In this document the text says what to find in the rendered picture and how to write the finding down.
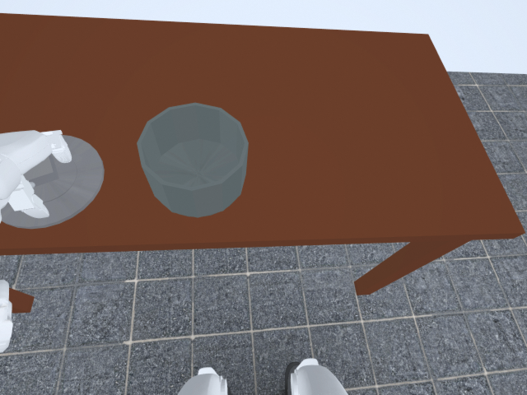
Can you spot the knob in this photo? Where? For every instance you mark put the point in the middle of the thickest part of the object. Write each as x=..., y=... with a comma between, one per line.
x=42, y=173

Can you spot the pot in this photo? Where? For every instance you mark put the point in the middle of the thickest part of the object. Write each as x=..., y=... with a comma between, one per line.
x=194, y=157

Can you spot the right robot shin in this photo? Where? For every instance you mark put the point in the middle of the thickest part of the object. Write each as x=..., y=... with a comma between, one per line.
x=310, y=361

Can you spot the lid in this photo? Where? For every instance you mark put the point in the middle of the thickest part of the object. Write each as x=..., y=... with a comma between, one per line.
x=79, y=182

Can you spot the robot shin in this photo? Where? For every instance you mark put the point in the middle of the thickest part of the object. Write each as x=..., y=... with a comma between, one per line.
x=310, y=361
x=207, y=370

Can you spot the left robot forearm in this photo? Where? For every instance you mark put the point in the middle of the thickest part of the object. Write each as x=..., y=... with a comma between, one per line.
x=10, y=178

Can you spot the table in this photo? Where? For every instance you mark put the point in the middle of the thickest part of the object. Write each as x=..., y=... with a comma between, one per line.
x=355, y=137

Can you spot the left robot shin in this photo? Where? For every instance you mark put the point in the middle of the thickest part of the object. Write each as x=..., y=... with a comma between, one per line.
x=207, y=370

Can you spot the left robot hand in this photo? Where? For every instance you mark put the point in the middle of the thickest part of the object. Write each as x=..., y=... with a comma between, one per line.
x=26, y=149

